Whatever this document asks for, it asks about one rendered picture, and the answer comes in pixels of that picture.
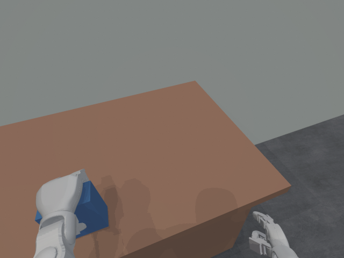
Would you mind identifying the robot left hand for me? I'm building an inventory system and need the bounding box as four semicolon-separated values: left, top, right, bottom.
36;169;89;235

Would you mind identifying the sponge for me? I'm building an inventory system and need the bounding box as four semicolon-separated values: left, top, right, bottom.
35;181;109;238

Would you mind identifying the left robot forearm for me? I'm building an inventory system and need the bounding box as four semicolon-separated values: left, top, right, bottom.
33;211;76;258

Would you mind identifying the robot right hand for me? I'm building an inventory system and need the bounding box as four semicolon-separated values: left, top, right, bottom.
249;211;290;258

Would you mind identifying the table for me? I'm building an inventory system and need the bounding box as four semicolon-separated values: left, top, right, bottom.
0;81;291;258

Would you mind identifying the right robot forearm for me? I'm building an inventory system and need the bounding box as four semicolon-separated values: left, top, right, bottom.
271;245;299;258

